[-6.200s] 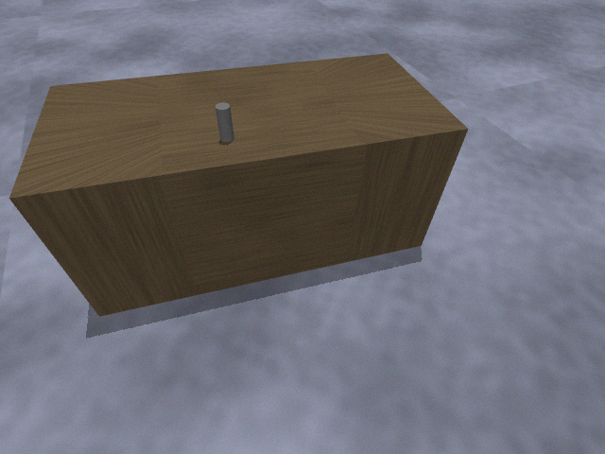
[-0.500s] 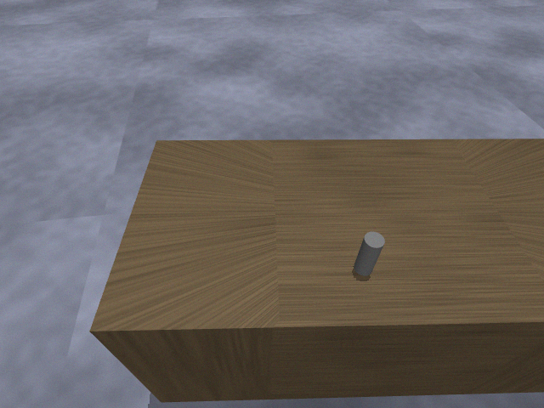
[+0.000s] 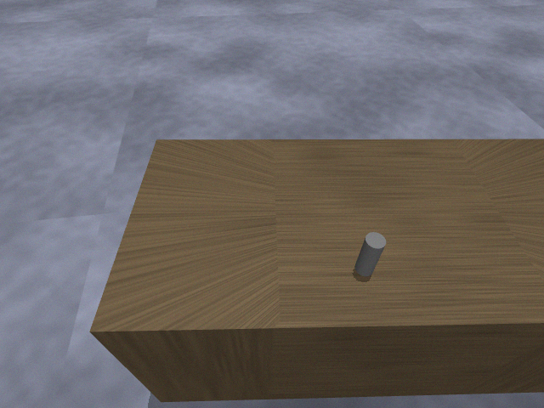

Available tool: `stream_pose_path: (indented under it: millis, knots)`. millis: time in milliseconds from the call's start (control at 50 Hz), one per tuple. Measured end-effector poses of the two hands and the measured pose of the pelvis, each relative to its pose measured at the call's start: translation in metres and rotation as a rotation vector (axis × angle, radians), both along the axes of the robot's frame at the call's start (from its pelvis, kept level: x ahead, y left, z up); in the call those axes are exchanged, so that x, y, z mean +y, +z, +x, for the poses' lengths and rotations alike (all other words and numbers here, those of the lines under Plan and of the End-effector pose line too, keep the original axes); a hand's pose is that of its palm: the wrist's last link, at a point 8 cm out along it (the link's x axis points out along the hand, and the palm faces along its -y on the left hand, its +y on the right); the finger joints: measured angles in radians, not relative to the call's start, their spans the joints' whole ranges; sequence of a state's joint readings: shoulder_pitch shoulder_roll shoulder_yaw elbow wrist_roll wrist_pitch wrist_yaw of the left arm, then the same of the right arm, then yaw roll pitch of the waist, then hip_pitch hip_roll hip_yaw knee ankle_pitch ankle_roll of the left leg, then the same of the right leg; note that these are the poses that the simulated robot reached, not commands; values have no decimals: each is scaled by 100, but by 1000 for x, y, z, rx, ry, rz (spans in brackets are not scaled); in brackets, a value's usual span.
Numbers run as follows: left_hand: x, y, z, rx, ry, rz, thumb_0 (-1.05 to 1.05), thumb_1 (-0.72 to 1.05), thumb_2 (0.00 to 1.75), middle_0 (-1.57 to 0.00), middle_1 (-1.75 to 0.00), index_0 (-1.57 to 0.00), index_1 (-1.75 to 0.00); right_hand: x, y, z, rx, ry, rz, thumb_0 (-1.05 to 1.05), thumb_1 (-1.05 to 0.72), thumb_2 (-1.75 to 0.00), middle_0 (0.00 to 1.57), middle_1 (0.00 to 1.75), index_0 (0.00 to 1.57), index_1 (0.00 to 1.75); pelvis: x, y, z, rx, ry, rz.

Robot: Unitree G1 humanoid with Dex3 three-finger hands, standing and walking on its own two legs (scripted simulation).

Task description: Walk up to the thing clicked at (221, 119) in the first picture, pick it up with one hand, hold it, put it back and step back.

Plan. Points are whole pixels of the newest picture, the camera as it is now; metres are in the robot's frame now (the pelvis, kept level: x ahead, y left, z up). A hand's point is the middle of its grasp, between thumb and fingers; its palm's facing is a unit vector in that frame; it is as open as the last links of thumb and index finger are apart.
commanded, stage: stand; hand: right
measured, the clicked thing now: (369, 255) +0.46 -0.21 -0.13
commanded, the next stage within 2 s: go down in 0.24 s
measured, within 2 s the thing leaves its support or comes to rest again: neither
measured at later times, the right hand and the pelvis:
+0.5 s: hand out of the picture +0.13 -0.24 -0.16, palm faces +0.04 +0.95 -0.32, open 9.1 cm; pelvis -0.02 +0.00 -0.01, yaw +0 degrees
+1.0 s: hand out of the picture +0.15 -0.27 -0.15, palm faces +0.10 +0.95 -0.31, open 17.2 cm; pelvis +0.00 +0.01 -0.03, yaw +0 degrees
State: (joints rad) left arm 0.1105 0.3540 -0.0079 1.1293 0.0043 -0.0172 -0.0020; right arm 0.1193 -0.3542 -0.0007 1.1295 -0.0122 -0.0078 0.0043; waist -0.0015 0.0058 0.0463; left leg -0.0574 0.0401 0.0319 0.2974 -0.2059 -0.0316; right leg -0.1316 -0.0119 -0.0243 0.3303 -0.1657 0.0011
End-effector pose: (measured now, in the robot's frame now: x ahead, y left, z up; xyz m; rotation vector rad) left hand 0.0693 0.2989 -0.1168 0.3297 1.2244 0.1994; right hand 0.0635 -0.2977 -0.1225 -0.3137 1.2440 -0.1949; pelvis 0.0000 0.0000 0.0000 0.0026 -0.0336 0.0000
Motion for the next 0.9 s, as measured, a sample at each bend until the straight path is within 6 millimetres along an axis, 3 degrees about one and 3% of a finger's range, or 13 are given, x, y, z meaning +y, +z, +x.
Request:
stream_pose_path:
  millis: [360,440,540,600,760,900]
  knots:
    - [1,1,1,0,0,1,0,90,89,-20,-30,-20,-30,1,0,1,-3,-1,-1,0,-90,-89,20,30,20,30,1,0,1,-1,-2,2]
    - [-7,3,27,-166,20,-19,1,84,82,-15,-24,-15,-24,10,3,27,-125,-2,15,1,-83,-82,16,24,16,24,1,-5,-9,28,4,4]
    - [-10,5,65,-320,30,-18,1,62,60,-9,-14,-8,-13,11,-1,66,-157,-27,10,1,-60,-60,10,15,11,14,3,-15,-20,97,-1,7]
    - [-10,13,73,-383,20,-18,0,44,44,-6,-10,-7,-9,7,3,79,-175,-43,16,1,-42,-44,9,11,9,10,6,-17,-19,119,0,8]
    - [-5,12,51,-354,28,-17,0,-3,17,-5,-7,-6,-5,-11,13,73,-137,-54,-7,0,4,-17,7,6,7,6,11,-21,-8,139,4,11]
    - [-12,12,61,-419,-1,-4,0,-36,8,-6,-6,-6,-6,-15,13,73,-175,-63,9,0,36,-8,5,6,6,6,11,-28,-6,155,1,12]
